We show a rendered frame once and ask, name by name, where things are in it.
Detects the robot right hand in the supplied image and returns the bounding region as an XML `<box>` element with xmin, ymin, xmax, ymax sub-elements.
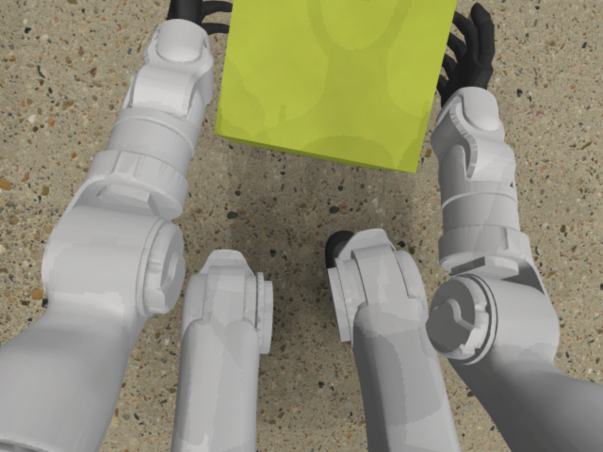
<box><xmin>436</xmin><ymin>3</ymin><xmax>496</xmax><ymax>108</ymax></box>

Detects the left robot upper arm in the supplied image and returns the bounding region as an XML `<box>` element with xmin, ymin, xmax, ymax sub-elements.
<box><xmin>0</xmin><ymin>205</ymin><xmax>186</xmax><ymax>452</ymax></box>

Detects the left robot forearm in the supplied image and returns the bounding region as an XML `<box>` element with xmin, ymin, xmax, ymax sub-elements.
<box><xmin>41</xmin><ymin>19</ymin><xmax>213</xmax><ymax>296</ymax></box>

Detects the robot left hand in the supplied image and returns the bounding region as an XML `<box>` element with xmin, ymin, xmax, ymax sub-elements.
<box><xmin>167</xmin><ymin>0</ymin><xmax>233</xmax><ymax>35</ymax></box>

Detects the robot left thigh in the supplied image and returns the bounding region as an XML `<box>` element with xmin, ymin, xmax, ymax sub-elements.
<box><xmin>171</xmin><ymin>266</ymin><xmax>273</xmax><ymax>452</ymax></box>

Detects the right robot upper arm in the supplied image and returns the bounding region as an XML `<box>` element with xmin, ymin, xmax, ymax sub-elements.
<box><xmin>425</xmin><ymin>273</ymin><xmax>603</xmax><ymax>452</ymax></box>

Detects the carton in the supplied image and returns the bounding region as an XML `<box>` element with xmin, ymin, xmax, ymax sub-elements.
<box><xmin>214</xmin><ymin>0</ymin><xmax>457</xmax><ymax>173</ymax></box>

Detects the right robot forearm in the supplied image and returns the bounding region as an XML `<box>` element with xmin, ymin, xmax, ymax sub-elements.
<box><xmin>430</xmin><ymin>87</ymin><xmax>551</xmax><ymax>302</ymax></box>

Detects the right robot foot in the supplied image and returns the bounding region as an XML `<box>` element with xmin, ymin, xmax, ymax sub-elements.
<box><xmin>325</xmin><ymin>231</ymin><xmax>354</xmax><ymax>279</ymax></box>

